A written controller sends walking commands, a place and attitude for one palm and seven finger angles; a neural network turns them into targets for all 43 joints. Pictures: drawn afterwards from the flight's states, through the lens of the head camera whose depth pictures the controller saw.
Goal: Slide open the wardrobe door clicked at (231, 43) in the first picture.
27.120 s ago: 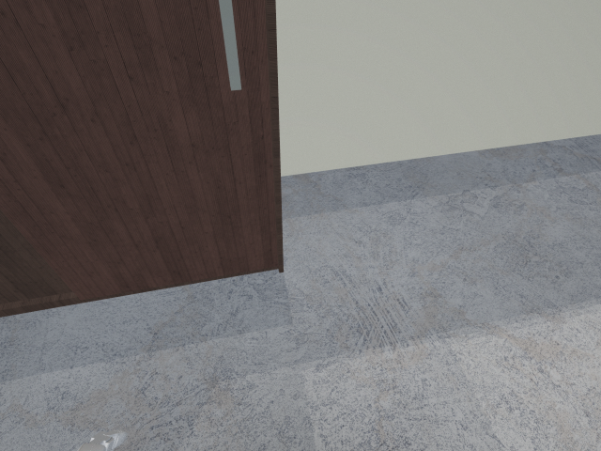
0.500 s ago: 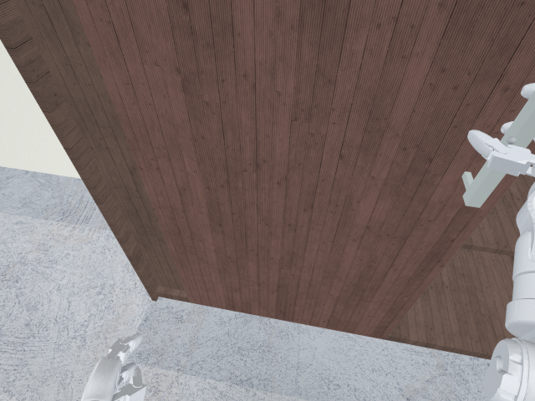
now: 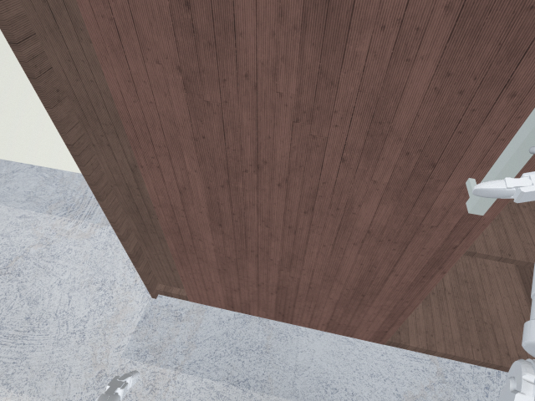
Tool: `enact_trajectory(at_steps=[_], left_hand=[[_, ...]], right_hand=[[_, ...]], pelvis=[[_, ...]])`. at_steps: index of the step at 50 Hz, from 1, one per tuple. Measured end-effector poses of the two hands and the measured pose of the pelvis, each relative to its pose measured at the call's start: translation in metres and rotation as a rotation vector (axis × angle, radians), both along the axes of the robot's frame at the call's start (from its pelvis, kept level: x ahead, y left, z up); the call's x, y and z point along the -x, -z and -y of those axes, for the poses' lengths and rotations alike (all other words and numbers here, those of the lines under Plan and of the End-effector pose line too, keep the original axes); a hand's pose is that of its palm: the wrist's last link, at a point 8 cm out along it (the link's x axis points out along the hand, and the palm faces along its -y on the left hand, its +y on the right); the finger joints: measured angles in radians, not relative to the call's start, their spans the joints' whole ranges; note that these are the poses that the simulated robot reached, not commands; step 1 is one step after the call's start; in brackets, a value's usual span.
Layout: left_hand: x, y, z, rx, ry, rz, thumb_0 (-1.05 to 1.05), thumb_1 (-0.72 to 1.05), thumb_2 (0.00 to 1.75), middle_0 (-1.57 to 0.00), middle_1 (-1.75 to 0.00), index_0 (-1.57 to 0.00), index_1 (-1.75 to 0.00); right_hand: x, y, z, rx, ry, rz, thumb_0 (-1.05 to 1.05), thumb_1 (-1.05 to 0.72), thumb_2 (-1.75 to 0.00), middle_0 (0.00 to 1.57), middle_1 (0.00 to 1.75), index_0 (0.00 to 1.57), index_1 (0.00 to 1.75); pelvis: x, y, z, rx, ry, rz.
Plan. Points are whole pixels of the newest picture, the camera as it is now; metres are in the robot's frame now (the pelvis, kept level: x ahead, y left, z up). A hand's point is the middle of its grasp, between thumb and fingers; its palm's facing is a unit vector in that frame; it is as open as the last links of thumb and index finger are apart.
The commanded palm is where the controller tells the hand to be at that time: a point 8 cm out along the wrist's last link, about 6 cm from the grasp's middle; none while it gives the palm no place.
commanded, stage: slip the hand off the handle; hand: right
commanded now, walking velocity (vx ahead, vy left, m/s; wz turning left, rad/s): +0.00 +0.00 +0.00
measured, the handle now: (527, 122) +0.44 -0.31 +0.23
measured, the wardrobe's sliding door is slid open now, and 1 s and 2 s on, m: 0.56 0.56 0.56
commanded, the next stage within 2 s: draw the hand back to the body in 1.20 s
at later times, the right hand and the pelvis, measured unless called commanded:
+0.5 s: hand out of the picture +0.38 -0.38 +0.22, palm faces +0.51 +0.84 -0.18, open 14.7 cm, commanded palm +0.34 -0.40 +0.22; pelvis +0.00 -0.01 +0.00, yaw -2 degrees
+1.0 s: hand out of the picture +0.30 -0.37 +0.22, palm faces +0.53 +0.83 -0.18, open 14.7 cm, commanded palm +0.25 -0.40 +0.22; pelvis -0.01 -0.01 +0.00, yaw -2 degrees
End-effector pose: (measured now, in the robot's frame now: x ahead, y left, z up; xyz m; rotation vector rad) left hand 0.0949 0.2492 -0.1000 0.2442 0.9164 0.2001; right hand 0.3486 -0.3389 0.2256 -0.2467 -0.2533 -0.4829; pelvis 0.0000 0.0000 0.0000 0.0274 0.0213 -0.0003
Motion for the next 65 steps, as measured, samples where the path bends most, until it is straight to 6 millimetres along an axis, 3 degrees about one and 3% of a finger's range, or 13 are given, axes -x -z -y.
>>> enact_trajectory(at_steps=[8,14,20,27,33,38,48,55,65], left_hand=[[-0.032,-0.013,0.002,-0.018,0.024,0.068,0.01,0.90,0.89,-0.20,-0.30,-0.20,-0.30],[-0.044,-0.017,0.001,-0.048,0.052,0.073,0.01,0.90,0.89,-0.20,-0.30,-0.20,-0.30],[-0.040,-0.017,0.001,-0.067,0.059,0.054,0.01,0.90,0.89,-0.20,-0.30,-0.20,-0.30],[-0.018,-0.010,0.001,-0.066,0.032,0.008,0.01,0.90,0.89,-0.20,-0.30,-0.20,-0.30],[0.000,-0.005,0.004,-0.045,0.000,-0.022,0.01,0.90,0.89,-0.20,-0.30,-0.20,-0.30],[-0.001,-0.005,0.010,-0.027,-0.006,0.001,0.01,0.90,0.89,-0.20,-0.30,-0.20,-0.30],[-0.043,-0.019,0.027,-0.013,0.078,0.139,0.01,0.90,0.89,-0.20,-0.30,-0.20,-0.30],[-0.074,-0.034,0.039,-0.006,0.142,0.240,0.01,0.90,0.89,-0.20,-0.30,-0.20,-0.30],[-0.086,-0.043,0.051,0.010,0.189,0.299,0.01,0.90,0.89,-0.20,-0.30,-0.20,-0.30]], right_hand=[[0.014,-0.003,0.033,-0.003,0.039,-0.014,-0.01,0.55,-0.20,0.25,1.15,0.26,1.15],[0.023,-0.001,0.051,-0.007,0.042,-0.023,-0.01,0.55,-0.20,0.25,1.15,0.25,1.15],[0.021,0.003,0.065,-0.015,0.041,-0.039,-0.01,0.56,-0.20,0.25,1.15,0.25,1.15],[0.017,-0.002,0.076,-0.007,0.031,-0.032,-0.01,0.55,-0.20,0.25,1.15,0.25,1.15],[0.025,-0.004,0.067,0.025,-0.009,-0.011,-0.01,0.55,-0.20,0.25,1.15,0.25,1.15],[0.042,0.003,0.062,0.004,-0.005,-0.007,-0.01,0.55,-0.20,0.25,1.15,0.25,1.15],[0.091,0.003,0.069,0.013,0.055,0.006,-0.01,0.55,-0.20,0.25,1.15,0.25,1.15],[0.114,0.004,0.067,0.008,0.042,-0.002,-0.01,0.56,-0.20,0.25,1.15,0.25,1.15],[0.140,0.005,0.060,0.014,0.043,0.016,-0.01,0.56,-0.20,0.25,1.15,0.25,1.15]], pelvis=[[-0.006,-0.001,0.002,-0.001,0.004,-0.004],[-0.006,0.000,0.003,-0.006,0.022,-0.009],[-0.003,0.001,0.004,-0.013,0.032,-0.019],[-0.001,0.002,0.007,-0.019,0.026,-0.032],[-0.001,0.001,0.012,-0.018,0.013,-0.028],[-0.001,0.000,0.013,-0.015,0.005,-0.013],[0.007,-0.001,0.012,-0.015,0.025,0.023],[0.011,-0.001,0.010,-0.017,0.040,0.043],[0.014,-0.002,0.008,-0.015,0.045,0.067]])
